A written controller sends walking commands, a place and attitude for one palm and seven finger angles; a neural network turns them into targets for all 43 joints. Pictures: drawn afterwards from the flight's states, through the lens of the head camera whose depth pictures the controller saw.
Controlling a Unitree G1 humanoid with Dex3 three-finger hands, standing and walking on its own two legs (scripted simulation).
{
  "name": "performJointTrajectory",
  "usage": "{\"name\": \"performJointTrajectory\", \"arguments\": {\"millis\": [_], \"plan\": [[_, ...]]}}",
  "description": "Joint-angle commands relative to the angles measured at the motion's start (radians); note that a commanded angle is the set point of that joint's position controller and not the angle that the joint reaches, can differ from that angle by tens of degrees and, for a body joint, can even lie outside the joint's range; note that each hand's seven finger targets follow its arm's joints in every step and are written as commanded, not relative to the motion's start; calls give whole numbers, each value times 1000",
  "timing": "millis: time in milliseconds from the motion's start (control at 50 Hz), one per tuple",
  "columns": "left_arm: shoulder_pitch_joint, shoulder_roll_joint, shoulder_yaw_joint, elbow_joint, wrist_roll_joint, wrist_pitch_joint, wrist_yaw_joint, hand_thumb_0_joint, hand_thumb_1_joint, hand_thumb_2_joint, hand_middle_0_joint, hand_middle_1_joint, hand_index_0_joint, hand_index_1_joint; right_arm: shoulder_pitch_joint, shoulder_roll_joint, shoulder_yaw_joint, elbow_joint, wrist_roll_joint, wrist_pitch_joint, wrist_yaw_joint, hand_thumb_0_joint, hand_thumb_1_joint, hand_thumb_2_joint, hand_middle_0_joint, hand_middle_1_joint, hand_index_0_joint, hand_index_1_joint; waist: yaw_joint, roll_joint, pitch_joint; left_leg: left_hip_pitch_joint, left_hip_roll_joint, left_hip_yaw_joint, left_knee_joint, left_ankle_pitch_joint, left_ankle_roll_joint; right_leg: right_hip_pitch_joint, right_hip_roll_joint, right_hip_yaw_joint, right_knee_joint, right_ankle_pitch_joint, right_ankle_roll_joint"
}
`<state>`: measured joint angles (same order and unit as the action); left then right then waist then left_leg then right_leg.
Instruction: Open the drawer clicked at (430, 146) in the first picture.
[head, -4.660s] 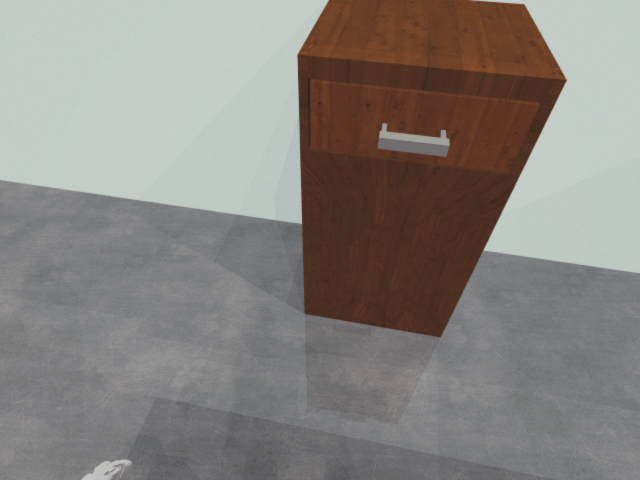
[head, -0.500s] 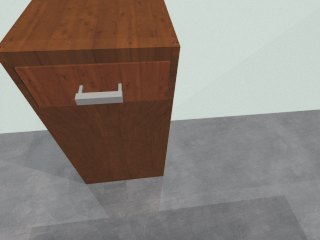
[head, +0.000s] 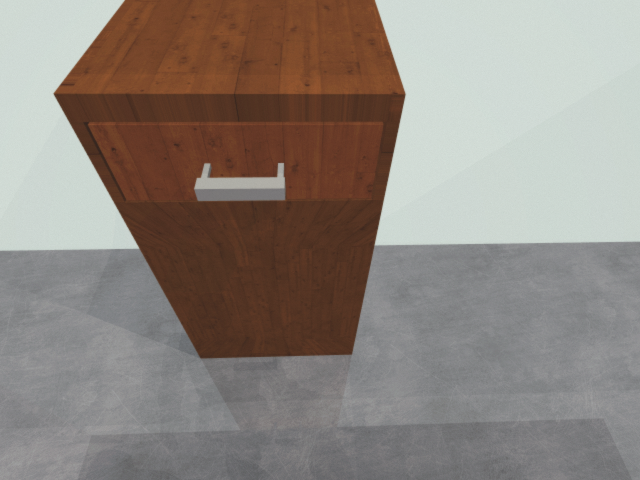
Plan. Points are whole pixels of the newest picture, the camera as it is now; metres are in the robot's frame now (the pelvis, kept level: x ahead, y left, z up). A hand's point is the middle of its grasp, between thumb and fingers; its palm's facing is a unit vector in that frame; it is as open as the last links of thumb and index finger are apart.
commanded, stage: look again from close up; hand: left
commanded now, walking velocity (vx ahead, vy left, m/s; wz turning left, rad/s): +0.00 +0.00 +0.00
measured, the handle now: (242, 179) +0.54 +0.17 +0.05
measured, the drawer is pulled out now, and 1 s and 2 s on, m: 0.00 0.00 0.00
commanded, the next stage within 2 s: raise the hand with hooked fingers in 0.38 s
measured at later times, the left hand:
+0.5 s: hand out of the picture +0.02 +0.18 -0.16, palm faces -0.01 -0.98 -0.21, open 7.3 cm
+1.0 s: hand (168, 470) +0.14 +0.19 -0.05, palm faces -0.09 -0.14 -0.99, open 9.1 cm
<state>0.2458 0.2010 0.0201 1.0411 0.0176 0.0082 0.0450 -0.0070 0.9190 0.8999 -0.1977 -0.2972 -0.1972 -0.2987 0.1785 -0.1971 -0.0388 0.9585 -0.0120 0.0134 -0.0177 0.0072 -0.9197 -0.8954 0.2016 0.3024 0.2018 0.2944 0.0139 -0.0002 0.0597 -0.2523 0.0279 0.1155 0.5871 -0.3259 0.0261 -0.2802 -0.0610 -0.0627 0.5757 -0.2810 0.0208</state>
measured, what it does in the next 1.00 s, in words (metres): shifts its weight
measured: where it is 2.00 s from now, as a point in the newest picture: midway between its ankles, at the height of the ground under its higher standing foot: outside the picture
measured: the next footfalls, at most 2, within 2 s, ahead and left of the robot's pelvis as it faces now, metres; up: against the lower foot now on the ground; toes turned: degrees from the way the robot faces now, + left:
none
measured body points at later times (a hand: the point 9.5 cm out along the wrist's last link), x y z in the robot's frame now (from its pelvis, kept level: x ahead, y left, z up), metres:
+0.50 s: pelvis +0.01 +0.00 +0.01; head +0.02 -0.01 +0.46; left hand +0.02 +0.23 -0.15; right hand +0.01 -0.23 -0.15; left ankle +0.00 +0.10 -0.73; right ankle +0.01 -0.14 -0.73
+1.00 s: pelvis +0.00 -0.07 -0.03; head +0.05 -0.07 +0.42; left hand +0.14 +0.20 +0.00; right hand +0.28 -0.28 -0.09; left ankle +0.00 +0.10 -0.73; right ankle +0.01 -0.14 -0.73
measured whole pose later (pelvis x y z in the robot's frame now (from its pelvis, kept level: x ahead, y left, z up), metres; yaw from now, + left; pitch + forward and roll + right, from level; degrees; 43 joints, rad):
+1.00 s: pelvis +0.00 -0.07 -0.03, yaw +1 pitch +10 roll +2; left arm 0.49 0.38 -0.01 0.01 1.06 -0.13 0.43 0.00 0.48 0.72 -0.25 -0.56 -0.25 -0.56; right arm 0.04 -0.29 -0.07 0.55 -0.07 0.00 0.00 0.01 -0.91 -0.90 0.20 0.30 0.20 0.29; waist 0.16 -0.04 -0.07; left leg -0.56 0.06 0.05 0.77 -0.38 -0.02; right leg -0.61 -0.03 -0.09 0.84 -0.41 -0.07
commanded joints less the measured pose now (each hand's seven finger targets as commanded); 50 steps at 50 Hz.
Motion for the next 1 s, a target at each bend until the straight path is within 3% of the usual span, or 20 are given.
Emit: {"name": "performJointTrajectory", "arguments": {"millis": [0,80,160,360,440,460,480,500,520,540,560,580,600,620,680,740,800,860,920,980], "plan": [[-1,96,5,-91,2,-11,-2,0,900,900,-200,-300,-200,-300,81,-119,-5,-66,-9,-26,9,0,-900,-900,200,300,200,300,-18,153,-93,37,157,-186,-206,258,42,11,-8,15,-19,-19,-39],[40,79,-14,-63,1,-5,-14,0,900,900,-200,-300,-200,-300,62,-127,9,-74,-6,-23,5,0,-900,-900,200,300,200,300,-6,13,10,-43,129,-172,-253,63,46,23,-14,33,-76,-15,-39],[52,85,-18,-52,2,-5,-18,0,900,900,-200,-300,-200,-300,89,-125,15,-48,-7,-26,8,0,-900,-900,200,300,200,300,-11,1,53,-70,111,-183,-316,-84,35,20,-21,47,-98,-6,-38],[72,85,-19,-11,-4,-22,-17,0,900,900,-200,-300,-200,-300,134,-98,34,30,-3,-47,1,0,-900,-900,200,300,200,300,-10,-5,-38,51,95,-116,-260,162,26,71,-55,68,-132,121,-36],[69,75,-19,6,-4,-24,-15,0,900,900,-200,-300,-200,-300,149,-83,39,66,-4,-46,-2,0,-900,-900,200,300,200,300,-10,5,-6,49,90,-107,-254,173,19,63,-56,72,-140,133,-40],[123,86,-21,37,3,-26,27,0,900,900,-200,-300,-200,-300,84,-126,22,11,12,-42,5,0,-900,-900,200,300,200,300,11,-159,33,-35,131,-94,-89,254,-9,48,-83,87,-135,283,-28],[-673,409,10,-1421,197,-191,44,0,877,890,-202,-315,-202,-315,71,-232,27,-296,63,-175,-41,0,-900,-900,200,300,200,300,-61,145,-457,222,-9,-122,-190,389,15,137,49,95,-31,291,-68],[-164,334,24,-1124,223,-101,117,0,853,880,-203,-330,-203,-330,-22,-164,28,-262,49,-277,-80,0,-900,-900,200,300,200,300,33,277,-369,267,33,-107,-194,522,-11,26,44,41,8,99,-83],[-100,234,-8,-1066,173,-29,171,0,830,870,-205,-345,-205,-345,-1,-156,6,-193,57,-308,-83,0,-900,-900,200,300,200,300,9,263,-280,148,25,-93,-203,375,-46,-11,50,1,20,14,-69],[163,49,-110,-954,208,50,177,0,807,860,-207,-360,-207,-360,15,-107,18,-195,62,-317,-84,0,-900,-900,200,300,200,300,2,207,-202,84,36,-101,-216,296,-39,-53,49,-4,2,-1,-55],[3,108,-103,-1144,260,42,188,0,783,850,-208,-375,-208,-375,-42,-141,22,-275,54,-332,-75,0,-900,-900,200,300,200,300,-2,188,-92,1,14,-118,-202,193,-33,-66,45,7,-33,39,-59],[53,202,-35,-1127,371,35,218,0,760,840,-210,-390,-210,-390,-53,-171,10,-285,31,-326,-73,0,-900,-900,200,300,200,300,-8,147,-121,-22,2,-119,-168,148,-21,-86,54,27,-50,24,-69],[104,217,-34,-1092,468,35,242,0,737,830,-212,-405,-212,-405,-63,-169,10,-316,14,-310,-65,0,-900,-900,200,300,200,300,-6,75,-70,-84,-18,-117,-131,143,-15,-127,60,21,-48,2,-74],[230,225,13,-1037,540,48,261,0,713,820,-213,-420,-213,-420,-73,-170,-8,-351,6,-283,-49,0,-900,-900,200,300,200,300,31,5,-87,-122,-26,-116,-113,177,-18,-108,67,31,-46,-23,-80],[532,135,-34,-905,771,56,286,0,643,790,-218,-465,-218,-465,-114,-156,-38,-424,-24,-170,2,0,-900,-900,200,300,200,300,108,-227,-59,-235,-33,-68,-58,180,-30,-133,76,66,-39,-55,-79],[494,164,-37,-980,918,-3,292,0,573,760,-223,-510,-223,-510,-186,-163,-36,-495,-13,-79,52,0,-900,-900,200,300,200,300,139,-247,-110,-281,-52,-50,-29,181,-30,-83,60,136,-11,62,-85],[364,272,47,-1108,1019,-52,341,0,503,730,-228,-555,-228,-555,-198,-153,-34,-526,-25,-57,58,0,-900,-900,200,300,200,300,140,-157,-211,-275,-67,-39,14,156,-11,-60,52,179,15,109,-78],[79,363,124,-1270,1077,-102,427,0,433,700,-233,-600,-233,-600,-163,-134,-47,-529,-60,-40,41,0,-900,-900,200,300,200,300,93,-19,-351,-200,-87,-54,100,135,5,-138,44,221,50,66,-74],[-174,419,137,-1457,1049,-176,492,0,363,670,-238,-645,-238,-645,-144,-122,-49,-515,-71,-52,13,0,-900,-900,200,300,200,300,28,77,-444,-82,-90,-78,213,140,13,-278,36,246,64,5,-74],[-150,409,121,-1428,1016,-202,506,0,293,640,-243,-690,-243,-690,-132,-130,-48,-506,-69,-64,5,0,-900,-900,200,300,200,300,3,92,-404,-82,-85,-89,259,125,10,-351,37,240,69,-5,-76]]}}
